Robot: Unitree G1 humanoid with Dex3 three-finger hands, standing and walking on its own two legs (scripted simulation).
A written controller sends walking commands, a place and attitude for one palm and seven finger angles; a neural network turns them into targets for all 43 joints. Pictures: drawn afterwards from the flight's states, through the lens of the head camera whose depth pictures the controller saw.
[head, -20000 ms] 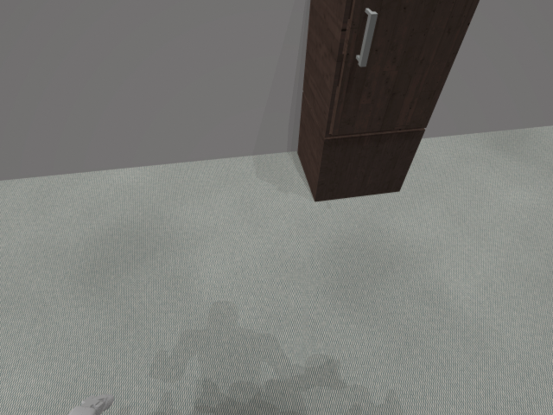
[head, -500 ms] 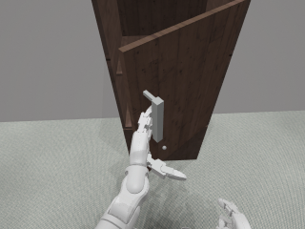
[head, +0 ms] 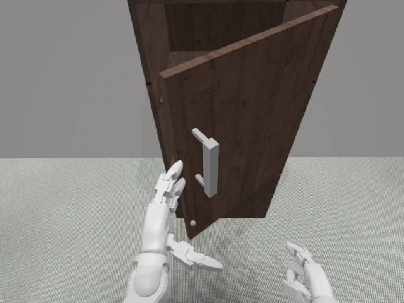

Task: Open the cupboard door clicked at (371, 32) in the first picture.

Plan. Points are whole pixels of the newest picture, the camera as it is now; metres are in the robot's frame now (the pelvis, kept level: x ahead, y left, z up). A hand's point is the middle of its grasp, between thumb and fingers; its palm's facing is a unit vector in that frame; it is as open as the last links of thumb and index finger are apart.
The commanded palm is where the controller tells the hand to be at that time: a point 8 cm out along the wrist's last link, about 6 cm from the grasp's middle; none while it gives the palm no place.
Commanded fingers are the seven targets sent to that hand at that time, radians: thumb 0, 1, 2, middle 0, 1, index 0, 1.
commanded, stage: slide the hand sideways off the handle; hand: left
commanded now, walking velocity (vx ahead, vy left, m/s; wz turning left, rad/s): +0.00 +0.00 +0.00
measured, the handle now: (204, 164) +0.37 +0.02 +0.09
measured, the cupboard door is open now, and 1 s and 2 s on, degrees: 38 38 38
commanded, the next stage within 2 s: draw the hand back to the body in 0.30 s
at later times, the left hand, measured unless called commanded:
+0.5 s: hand (161, 244) +0.20 +0.08 +0.09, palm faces +0.00 -1.00 +0.00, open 16.3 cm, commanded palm +0.18 +0.14 +0.09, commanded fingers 0.00 -0.50 0.30 -0.15 -0.30 -0.15 -0.30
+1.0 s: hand (96, 235) +0.20 +0.17 +0.13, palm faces +0.10 -0.97 -0.20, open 15.7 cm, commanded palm +0.16 +0.22 +0.15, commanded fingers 0.00 -0.12 0.47 -0.16 -0.30 -0.16 -0.30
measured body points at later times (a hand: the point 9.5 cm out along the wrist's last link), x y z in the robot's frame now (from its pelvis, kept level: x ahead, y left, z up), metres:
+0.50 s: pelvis +0.00 -0.01 -0.01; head +0.03 -0.03 +0.44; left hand +0.20 +0.14 +0.09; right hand +0.19 -0.23 -0.09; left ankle +0.00 +0.11 -0.70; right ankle +0.01 -0.10 -0.70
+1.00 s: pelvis +0.01 +0.01 +0.01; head +0.00 +0.00 +0.46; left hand +0.18 +0.22 +0.14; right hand +0.20 -0.20 -0.05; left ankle +0.00 +0.11 -0.70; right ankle +0.01 -0.10 -0.70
